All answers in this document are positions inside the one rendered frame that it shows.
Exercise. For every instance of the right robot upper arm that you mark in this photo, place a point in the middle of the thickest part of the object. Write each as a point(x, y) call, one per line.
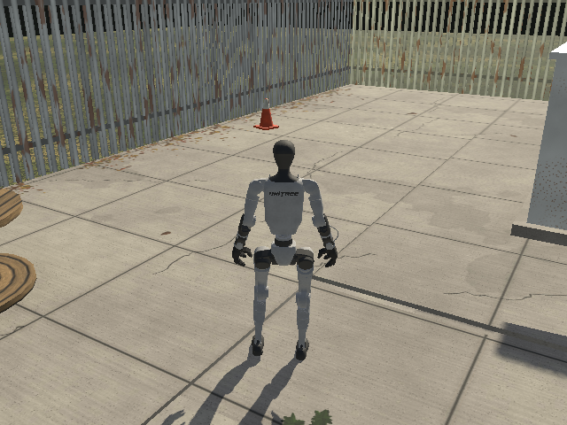
point(311, 187)

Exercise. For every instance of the left robot hand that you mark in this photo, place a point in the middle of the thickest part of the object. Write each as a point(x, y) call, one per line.
point(236, 253)

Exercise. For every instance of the right robot thigh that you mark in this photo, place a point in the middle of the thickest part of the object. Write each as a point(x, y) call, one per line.
point(305, 267)

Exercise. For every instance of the right robot foot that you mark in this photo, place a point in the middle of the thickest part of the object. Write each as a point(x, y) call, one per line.
point(302, 353)

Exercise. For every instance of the robot left forearm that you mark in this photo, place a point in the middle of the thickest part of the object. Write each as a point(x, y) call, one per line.
point(242, 234)

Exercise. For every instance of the left robot upper arm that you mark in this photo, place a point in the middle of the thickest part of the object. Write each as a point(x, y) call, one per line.
point(256, 186)

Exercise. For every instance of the right robot hand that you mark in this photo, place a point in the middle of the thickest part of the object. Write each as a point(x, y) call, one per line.
point(333, 254)

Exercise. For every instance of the robot right forearm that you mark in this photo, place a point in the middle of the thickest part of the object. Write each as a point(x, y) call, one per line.
point(326, 235)

